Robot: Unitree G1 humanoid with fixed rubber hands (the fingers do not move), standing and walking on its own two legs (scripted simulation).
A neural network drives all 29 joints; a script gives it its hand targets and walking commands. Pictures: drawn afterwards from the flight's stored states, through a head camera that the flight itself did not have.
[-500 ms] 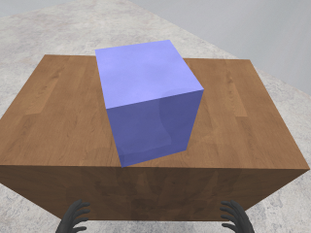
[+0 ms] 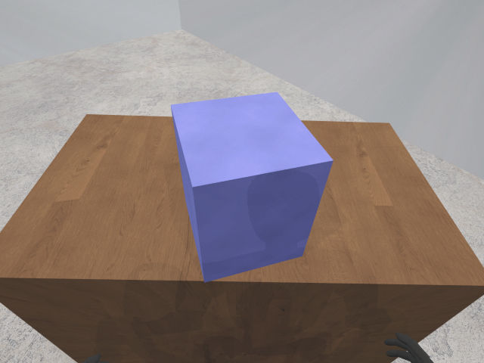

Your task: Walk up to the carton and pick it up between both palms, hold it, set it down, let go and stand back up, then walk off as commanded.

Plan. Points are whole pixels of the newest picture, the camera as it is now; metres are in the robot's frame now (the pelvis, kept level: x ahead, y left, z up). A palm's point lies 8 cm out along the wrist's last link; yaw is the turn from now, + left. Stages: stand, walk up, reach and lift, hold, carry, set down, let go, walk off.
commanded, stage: stand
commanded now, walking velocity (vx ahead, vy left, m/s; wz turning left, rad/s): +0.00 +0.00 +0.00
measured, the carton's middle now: (241, 186) +0.42 +0.04 +0.09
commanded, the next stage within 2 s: walk off in 0.40 s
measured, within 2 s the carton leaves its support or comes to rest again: neither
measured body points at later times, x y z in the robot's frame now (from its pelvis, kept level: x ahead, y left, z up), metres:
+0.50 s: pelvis -0.01 +0.01 +0.00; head -0.03 +0.03 +0.45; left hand +0.07 +0.32 -0.13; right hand +0.14 -0.27 -0.08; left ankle +0.03 +0.14 -0.74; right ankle -0.03 -0.10 -0.74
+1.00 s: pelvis -0.08 +0.05 -0.02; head -0.04 +0.09 +0.42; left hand -0.01 +0.37 -0.16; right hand +0.02 -0.26 -0.12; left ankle +0.00 +0.14 -0.74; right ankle -0.10 -0.09 -0.69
